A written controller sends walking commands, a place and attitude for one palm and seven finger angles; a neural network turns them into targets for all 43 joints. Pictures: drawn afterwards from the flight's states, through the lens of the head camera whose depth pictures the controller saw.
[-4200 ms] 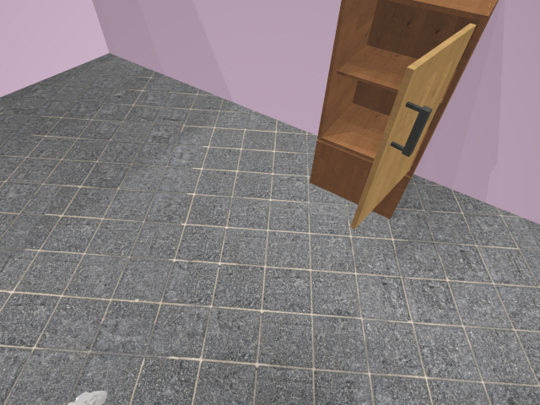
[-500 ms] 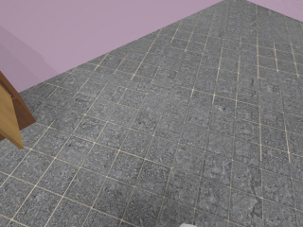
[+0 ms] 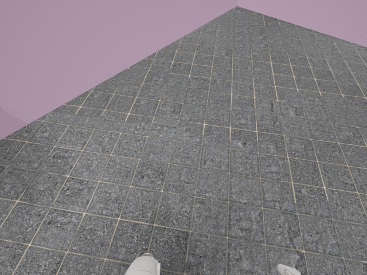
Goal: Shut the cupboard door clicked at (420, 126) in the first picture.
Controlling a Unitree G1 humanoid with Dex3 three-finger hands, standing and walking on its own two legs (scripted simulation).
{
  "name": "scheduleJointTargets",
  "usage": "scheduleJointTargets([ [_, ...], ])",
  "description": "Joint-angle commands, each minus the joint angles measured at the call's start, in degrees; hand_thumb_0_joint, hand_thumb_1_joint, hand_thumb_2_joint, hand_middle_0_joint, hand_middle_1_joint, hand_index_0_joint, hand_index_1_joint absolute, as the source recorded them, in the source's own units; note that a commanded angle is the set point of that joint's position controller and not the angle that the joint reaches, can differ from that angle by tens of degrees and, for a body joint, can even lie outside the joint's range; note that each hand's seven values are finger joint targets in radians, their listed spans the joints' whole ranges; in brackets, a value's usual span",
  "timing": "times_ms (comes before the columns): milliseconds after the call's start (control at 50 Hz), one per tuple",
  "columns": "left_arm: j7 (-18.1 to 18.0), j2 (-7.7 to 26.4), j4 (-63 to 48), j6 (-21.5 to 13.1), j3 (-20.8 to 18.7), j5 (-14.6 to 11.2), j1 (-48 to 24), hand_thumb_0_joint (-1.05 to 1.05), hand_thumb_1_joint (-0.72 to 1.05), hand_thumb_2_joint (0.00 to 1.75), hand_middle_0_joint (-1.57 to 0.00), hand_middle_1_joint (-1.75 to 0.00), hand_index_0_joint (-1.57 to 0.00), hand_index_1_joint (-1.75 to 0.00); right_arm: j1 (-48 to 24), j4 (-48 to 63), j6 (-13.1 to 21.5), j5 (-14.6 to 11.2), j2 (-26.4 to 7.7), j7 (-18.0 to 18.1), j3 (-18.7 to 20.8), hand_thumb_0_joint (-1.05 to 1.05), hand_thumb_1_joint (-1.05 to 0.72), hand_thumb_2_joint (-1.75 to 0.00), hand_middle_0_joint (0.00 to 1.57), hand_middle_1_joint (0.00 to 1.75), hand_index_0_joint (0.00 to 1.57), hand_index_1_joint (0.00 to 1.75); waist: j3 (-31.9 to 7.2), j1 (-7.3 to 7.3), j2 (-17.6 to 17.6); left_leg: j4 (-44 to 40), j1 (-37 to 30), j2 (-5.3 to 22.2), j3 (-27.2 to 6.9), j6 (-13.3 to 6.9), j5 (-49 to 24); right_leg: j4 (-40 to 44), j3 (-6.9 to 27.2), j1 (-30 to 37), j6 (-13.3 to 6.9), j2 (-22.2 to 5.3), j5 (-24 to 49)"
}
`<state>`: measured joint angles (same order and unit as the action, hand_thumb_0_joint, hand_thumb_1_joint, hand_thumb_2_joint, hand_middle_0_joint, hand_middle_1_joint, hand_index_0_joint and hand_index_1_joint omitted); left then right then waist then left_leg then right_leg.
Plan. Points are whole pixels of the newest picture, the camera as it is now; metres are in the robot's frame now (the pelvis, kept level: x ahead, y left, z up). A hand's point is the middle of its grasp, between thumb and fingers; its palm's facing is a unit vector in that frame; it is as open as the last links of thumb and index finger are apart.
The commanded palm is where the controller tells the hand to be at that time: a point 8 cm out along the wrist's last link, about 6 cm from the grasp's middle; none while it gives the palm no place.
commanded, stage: walk around to get in front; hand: left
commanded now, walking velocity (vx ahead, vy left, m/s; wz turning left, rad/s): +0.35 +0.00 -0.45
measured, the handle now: out of the picture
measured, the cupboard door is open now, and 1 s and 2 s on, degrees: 81 81 81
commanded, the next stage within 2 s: walk to a spot facing it in 1.84 s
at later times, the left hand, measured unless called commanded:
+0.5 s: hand (134, 194) +0.34 +0.19 -0.16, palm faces -0.26 -0.95 -0.18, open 7.4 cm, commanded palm none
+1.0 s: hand (170, 164) +0.47 +0.10 -0.17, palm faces -0.25 -0.94 -0.21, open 7.2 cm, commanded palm none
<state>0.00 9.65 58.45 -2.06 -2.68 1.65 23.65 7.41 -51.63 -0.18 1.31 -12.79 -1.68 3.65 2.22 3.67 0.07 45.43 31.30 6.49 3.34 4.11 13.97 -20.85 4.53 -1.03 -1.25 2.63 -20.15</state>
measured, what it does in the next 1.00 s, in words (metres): walks ahead, turning right: left foot, then right foot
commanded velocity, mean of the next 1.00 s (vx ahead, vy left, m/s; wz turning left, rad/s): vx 0.37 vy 0.00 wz -0.22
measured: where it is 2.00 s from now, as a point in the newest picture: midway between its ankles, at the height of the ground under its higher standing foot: (227, 178)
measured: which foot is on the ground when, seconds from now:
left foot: up 0.00-0.04, down 0.06-0.66, up 0.68-1.00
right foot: down 0.00-0.08, up 0.10-0.64, down 0.66-1.00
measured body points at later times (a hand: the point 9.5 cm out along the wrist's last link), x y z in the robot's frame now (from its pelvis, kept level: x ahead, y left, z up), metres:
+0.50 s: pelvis +0.19 +0.03 +0.01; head +0.21 +0.04 +0.46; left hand +0.36 +0.24 -0.14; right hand +0.05 -0.17 -0.13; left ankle +0.13 +0.13 -0.74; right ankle +0.24 -0.14 -0.67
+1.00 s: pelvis +0.38 -0.07 +0.00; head +0.38 -0.06 +0.45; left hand +0.48 +0.15 -0.15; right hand +0.36 -0.32 -0.14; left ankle +0.51 +0.03 -0.69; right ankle +0.32 -0.14 -0.74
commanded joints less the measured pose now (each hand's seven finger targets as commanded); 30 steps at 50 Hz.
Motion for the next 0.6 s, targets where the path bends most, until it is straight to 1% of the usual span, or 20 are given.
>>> scheduleJointTargets([
  [0,-0.9,11.9,-3.3,-1.3,-3.0,-0.3,-2.6,0.0,0.9,0.9,-0.2,-0.3,-0.2,-0.3,1.0,4.7,3.7,-0.3,-4.5,1.1,0.7,0.0,-0.9,-0.9,0.2,0.3,0.2,0.3,-1.3,-4.58,5.8,-15.2,-14.5,-3.3,1.3,-2.0,-0.2,-4.9,11.0,-6.0,-6.6,-12.4,29.3],
  [20,-0.7,11.2,-3.6,-1.5,-3.1,-0.7,-3.7,0.0,0.9,0.9,-0.2,-0.3,-0.2,-0.3,10.8,1.6,4.1,-0.1,-7.3,2.0,1.3,0.0,-0.9,-0.9,0.2,0.3,0.2,0.3,-6.4,-8.72,2.3,-19.4,-29.2,-2.6,0.5,-2.6,-3.8,-15.6,7.9,-11.4,-4.5,-8.4,29.2],
  [40,0.1,7.8,-4.3,-1.1,-3.0,-1.6,-1.1,0.0,0.9,0.9,-0.2,-0.3,-0.2,-0.3,19.0,-0.7,4.4,0.8,-14.5,2.8,3.0,0.0,-0.9,-0.9,0.2,0.3,0.2,0.3,-14.2,-10.83,-13.1,-21.3,-44.2,12.8,-16.0,-5.9,-1.0,-32.4,1.1,-23.1,-1.3,-1.0,9.5],
  [60,0.6,6.1,-5.0,-1.2,-2.3,-1.6,-0.2,0.0,0.9,0.9,-0.2,-0.3,-0.2,-0.3,22.8,-1.6,4.1,0.4,-17.1,2.8,2.9,0.0,-0.9,-0.9,0.2,0.3,0.2,0.3,-16.0,-10.51,-21.3,-28.6,-46.9,23.7,-30.8,-9.8,1.9,-47.3,-2.1,-33.4,0.4,1.8,-12.5],
  [80,0.7,7.5,-5.4,-1.0,-2.5,-1.1,-3.1,0.0,0.9,0.9,-0.2,-0.3,-0.2,-0.3,19.6,-0.6,3.3,0.0,-15.7,2.9,2.4,0.0,-0.9,-0.9,0.2,0.3,0.2,0.3,-10.0,-10.19,-14.5,-30.9,-38.7,24.2,-31.5,-11.6,8.3,-52.1,0.4,-34.3,-0.1,-2.5,-11.0],
  [100,0.8,7.2,-4.6,-0.6,-2.9,-0.5,-4.5,0.0,0.9,0.9,-0.2,-0.3,-0.2,-0.3,14.6,-0.2,3.7,0.3,-11.2,2.9,1.6,0.0,-0.9,-0.9,0.2,0.3,0.2,0.3,-5.1,-7.98,-12.3,-33.2,-31.7,21.4,-26.0,-9.7,12.8,-55.1,-0.3,-35.4,0.1,-4.0,-6.5],
  [120,1.5,6.8,-4.2,-0.3,-3.0,-0.2,-6.0,0.0,0.9,0.9,-0.2,-0.3,-0.2,-0.3,11.1,0.7,3.9,0.1,-8.2,2.9,0.7,0.0,-0.9,-0.9,0.2,0.3,0.2,0.3,-0.4,-6.76,-10.6,-34.2,-25.1,18.9,-20.4,-8.9,13.0,-55.3,-1.3,-35.4,0.3,-6.3,-2.1],
  [140,2.0,6.3,-4.0,0.3,-3.1,0.1,-6.2,0.0,0.9,0.9,-0.2,-0.3,-0.2,-0.3,9.5,0.7,4.2,0.2,-5.7,2.9,-0.1,0.0,-0.9,-0.9,0.2,0.3,0.2,0.3,2.3,-5.32,-8.8,-35.1,-20.1,16.4,-15.6,-7.9,11.4,-54.2,-2.0,-33.4,0.5,-7.3,0.8],
  [160,2.2,4.8,-3.7,1.1,-3.1,0.3,-5.2,0.0,0.9,0.9,-0.2,-0.3,-0.2,-0.3,9.0,0.3,4.5,0.2,-4.3,2.9,-0.3,0.0,-0.9,-0.9,0.2,0.3,0.2,0.3,3.6,-3.9,-8.2,-35.4,-16.9,14.4,-10.6,-6.6,8.4,-53.4,-2.4,-31.8,0.7,-7.3,3.2],
  [200,2.3,3.2,-2.9,2.2,-2.8,0.3,-2.8,0.0,0.9,0.9,-0.2,-0.3,-0.2,-0.3,9.2,-0.7,5.0,-0.1,-3.4,3.1,-0.3,0.0,-0.9,-0.9,0.2,0.3,0.2,0.3,2.1,-2.17,-8.9,-35.1,-16.4,12.2,-3.8,-6.2,3.8,-53.0,-3.2,-31.4,1.4,-7.3,7.1],
  [260,2.3,3.1,-4.0,3.0,-3.1,0.4,-5.3,0.0,0.9,0.9,-0.2,-0.3,-0.2,-0.3,11.5,-2.3,5.4,-0.3,-2.8,3.2,-0.2,0.0,-0.9,-0.9,0.2,0.3,0.2,0.3,2.9,-2.25,-7.7,-36.8,-18.5,12.2,-0.4,-7.6,2.4,-51.5,-3.3,-36.2,2.3,-8.5,11.7],
  [300,2.3,2.9,-5.1,3.1,-3.0,0.7,-8.2,0.0,0.9,0.9,-0.2,-0.3,-0.2,-0.3,14.3,-3.4,5.6,-0.2,-2.3,3.2,0.0,0.0,-0.9,-0.9,0.2,0.3,0.2,0.3,3.3,-2.95,-5.2,-37.0,-21.5,12.5,0.3,-8.3,-0.8,-49.4,-3.3,-39.7,2.8,-9.2,13.9],
  [360,2.4,2.6,-6.3,3.0,-2.5,0.6,-13.3,0.0,0.9,0.9,-0.2,-0.3,-0.2,-0.3,18.0,-5.4,5.7,-0.2,-2.9,3.2,0.2,0.0,-0.9,-0.9,0.2,0.3,0.2,0.3,3.8,-4.4,-4.4,-36.1,-28.3,12.7,2.4,-9.7,-7.1,-42.7,-5.0,-43.6,3.3,-9.7,14.0],
  [420,2.5,2.1,-7.5,2.6,-1.8,0.6,-18.7,0.0,0.9,0.9,-0.2,-0.3,-0.2,-0.3,21.6,-7.4,5.6,0.2,-2.7,3.1,-0.1,0.0,-0.9,-0.9,0.2,0.3,0.2,0.3,5.1,-5.85,-5.3,-35.1,-31.7,13.2,4.9,-10.4,-14.3,-33.5,-7.6,-43.2,3.0,-10.0,13.6],
  [440,2.6,2.0,-8.1,2.4,-1.4,0.5,-21.1,0.0,0.9,0.9,-0.2,-0.3,-0.2,-0.3,22.8,-8.1,5.5,0.3,-2.9,3.1,-0.1,0.0,-0.9,-0.9,0.2,0.3,0.2,0.3,5.5,-6.87,-5.4,-34.5,-32.5,13.5,5.5,-10.8,-16.1,-29.2,-8.6,-42.1,2.6,-9.9,12.5],
  [500,2.5,1.4,-8.9,1.6,-0.8,0.3,-25.5,0.0,0.9,0.9,-0.2,-0.3,-0.2,-0.3,25.5,-10.0,4.9,0.8,-3.4,2.8,-0.1,0.0,-0.9,-0.9,0.2,0.3,0.2,0.3,5.6,-8.63,-6.0,-32.2,-34.9,14.0,7.6,-10.9,-22.0,-20.0,-11.4,-37.7,1.0,-7.9,9.0],
  [520,2.3,1.3,-9.0,1.3,-0.7,0.2,-25.4,0.0,0.9,0.9,-0.2,-0.3,-0.2,-0.3,25.5,-10.4,4.7,0.9,-3.8,2.8,-0.1,0.0,-0.9,-0.9,0.2,0.3,0.2,0.3,5.6,-8.24,-7.4,-30.9,-34.9,14.3,8.8,-10.5,-25.7,-17.9,-12.1,-35.5,0.2,-7.0,8.1],
  [540,2.2,1.7,-8.5,1.0,-0.7,0.1,-24.3,0.0,0.9,0.9,-0.2,-0.3,-0.2,-0.3,25.4,-10.7,4.6,0.8,-4.1,2.7,-0.1,0.0,-0.9,-0.9,0.2,0.3,0.2,0.3,4.4,-7.66,-7.2,-28.6,-35.1,14.2,9.9,-10.2,-31.5,-16.2,-13.3,-32.0,-0.6,-5.6,6.7],
  [560,2.0,2.0,-7.5,0.8,-0.8,0.1,-21.4,0.0,0.9,0.9,-0.2,-0.3,-0.2,-0.3,24.8,-10.8,4.5,0.6,-4.7,2.8,0.0,0.0,-0.9,-0.9,0.2,0.3,0.2,0.3,2.7,-6.2,-8.8,-24.9,-35.4,14.0,11.2,-9.8,-38.8,-14.9,-14.4,-27.7,-1.6,-4.1,5.8],
  [580,1.7,3.2,-6.0,0.3,-1.1,0.2,-16.9,0.0,0.9,0.9,-0.2,-0.3,-0.2,-0.3,24.5,-10.9,4.3,0.4,-4.8,2.7,0.0,0.0,-0.9,-0.9,0.2,0.3,0.2,0.3,0.1,-4.15,-8.0,-18.6,-34.7,13.1,12.1,-8.8,-45.2,-11.8,-15.6,-20.9,-2.5,-2.4,6.0],
])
